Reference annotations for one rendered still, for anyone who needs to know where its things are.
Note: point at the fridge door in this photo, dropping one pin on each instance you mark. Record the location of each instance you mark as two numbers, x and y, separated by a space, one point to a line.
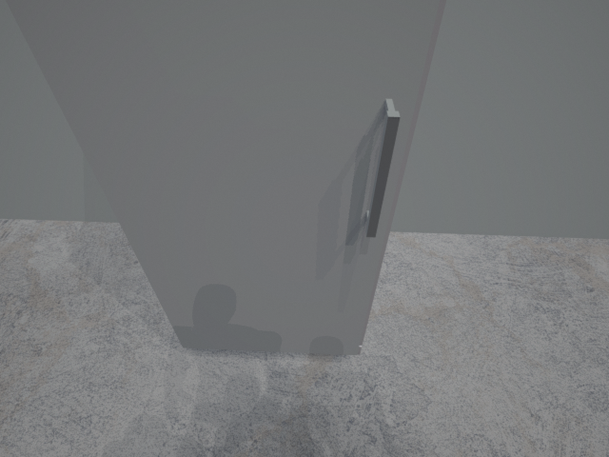
237 143

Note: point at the handle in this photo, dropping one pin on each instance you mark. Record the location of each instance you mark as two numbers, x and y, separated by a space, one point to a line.
390 129

